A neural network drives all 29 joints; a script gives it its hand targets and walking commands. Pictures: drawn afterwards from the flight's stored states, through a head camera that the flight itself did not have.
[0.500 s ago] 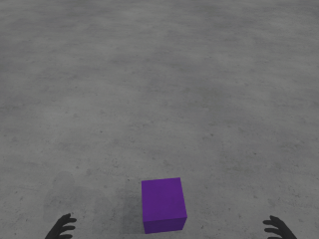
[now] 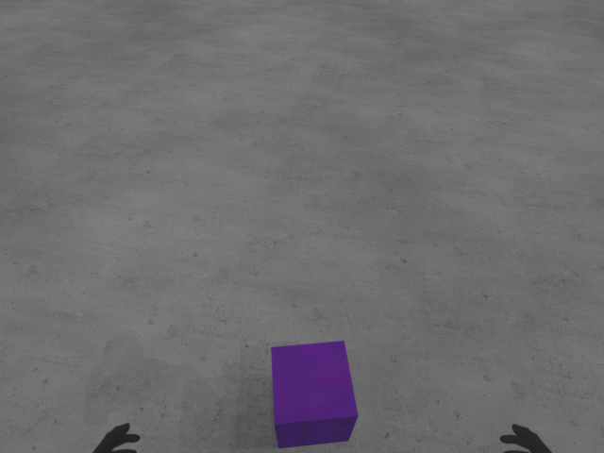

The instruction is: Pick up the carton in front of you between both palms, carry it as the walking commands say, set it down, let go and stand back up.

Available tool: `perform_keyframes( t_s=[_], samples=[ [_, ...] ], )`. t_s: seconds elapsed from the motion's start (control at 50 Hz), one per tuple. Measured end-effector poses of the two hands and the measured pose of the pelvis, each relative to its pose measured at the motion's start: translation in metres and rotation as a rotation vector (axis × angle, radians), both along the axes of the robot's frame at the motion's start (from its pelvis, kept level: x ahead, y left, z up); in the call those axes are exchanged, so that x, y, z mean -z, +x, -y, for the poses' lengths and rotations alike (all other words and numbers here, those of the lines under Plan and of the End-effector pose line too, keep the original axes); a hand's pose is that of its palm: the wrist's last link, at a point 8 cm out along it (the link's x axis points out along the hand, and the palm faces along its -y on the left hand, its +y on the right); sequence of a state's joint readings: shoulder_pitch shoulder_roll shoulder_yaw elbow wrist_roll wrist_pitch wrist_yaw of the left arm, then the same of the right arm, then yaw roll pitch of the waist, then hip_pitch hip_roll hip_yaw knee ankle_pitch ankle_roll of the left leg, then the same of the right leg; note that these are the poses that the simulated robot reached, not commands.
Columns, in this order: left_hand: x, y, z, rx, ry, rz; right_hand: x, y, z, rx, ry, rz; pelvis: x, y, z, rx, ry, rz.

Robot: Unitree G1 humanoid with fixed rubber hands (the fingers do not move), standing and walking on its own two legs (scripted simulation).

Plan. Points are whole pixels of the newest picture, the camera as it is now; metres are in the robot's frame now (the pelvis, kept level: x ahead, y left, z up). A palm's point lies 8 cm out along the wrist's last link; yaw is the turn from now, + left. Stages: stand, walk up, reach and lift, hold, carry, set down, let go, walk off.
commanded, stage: stand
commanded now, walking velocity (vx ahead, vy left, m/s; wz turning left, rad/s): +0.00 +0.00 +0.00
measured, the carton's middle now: (310, 395) +0.42 -0.01 -0.65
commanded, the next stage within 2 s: none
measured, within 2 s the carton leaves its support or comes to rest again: neither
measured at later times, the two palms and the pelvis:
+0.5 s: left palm out of the picture +0.08 +0.30 -0.10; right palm out of the picture +0.08 -0.31 -0.09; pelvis -0.02 +0.00 +0.00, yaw +0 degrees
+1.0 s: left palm out of the picture +0.07 +0.31 -0.10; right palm out of the picture +0.07 -0.31 -0.09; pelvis -0.02 +0.00 +0.01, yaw +0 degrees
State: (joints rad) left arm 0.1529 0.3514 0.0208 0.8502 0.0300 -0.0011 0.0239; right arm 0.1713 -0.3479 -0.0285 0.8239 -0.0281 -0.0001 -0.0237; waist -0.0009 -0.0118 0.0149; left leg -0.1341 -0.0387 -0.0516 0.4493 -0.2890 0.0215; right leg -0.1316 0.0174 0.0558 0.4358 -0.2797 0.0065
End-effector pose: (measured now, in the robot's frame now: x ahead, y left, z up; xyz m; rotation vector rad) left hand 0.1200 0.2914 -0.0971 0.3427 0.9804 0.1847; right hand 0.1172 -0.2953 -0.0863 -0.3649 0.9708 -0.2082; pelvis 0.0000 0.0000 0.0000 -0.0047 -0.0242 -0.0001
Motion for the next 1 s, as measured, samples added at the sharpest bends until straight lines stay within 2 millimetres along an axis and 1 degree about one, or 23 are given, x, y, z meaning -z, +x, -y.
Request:
perform_keyframes(
  t_s=[0.32, 0.5, 0.72, 1.0],
  samples=[
    [0.003, -0.031, -0.006, -0.019, 0.006, -0.064, 0.002, -0.025, 0.008, 0.014, -0.006, -0.053, -0.004, -0.013, 0.001, 0.001, 0.001, 0.014],
    [0.004, -0.043, -0.009, -0.026, 0.01, -0.094, 0.005, -0.035, 0.011, 0.022, -0.006, -0.081, -0.005, -0.019, 0.001, 0.002, 0.002, 0.017],
    [0.004, -0.05, -0.011, -0.03, 0.016, -0.115, 0.006, -0.043, 0.015, 0.03, -0.007, -0.103, -0.006, -0.023, 0.002, 0.003, 0.002, 0.019],
    [0.003, -0.052, -0.014, -0.034, 0.022, -0.127, 0.007, -0.047, 0.018, 0.037, -0.009, -0.12, -0.007, -0.024, 0.003, 0.004, 0.003, 0.019]
  ],
)
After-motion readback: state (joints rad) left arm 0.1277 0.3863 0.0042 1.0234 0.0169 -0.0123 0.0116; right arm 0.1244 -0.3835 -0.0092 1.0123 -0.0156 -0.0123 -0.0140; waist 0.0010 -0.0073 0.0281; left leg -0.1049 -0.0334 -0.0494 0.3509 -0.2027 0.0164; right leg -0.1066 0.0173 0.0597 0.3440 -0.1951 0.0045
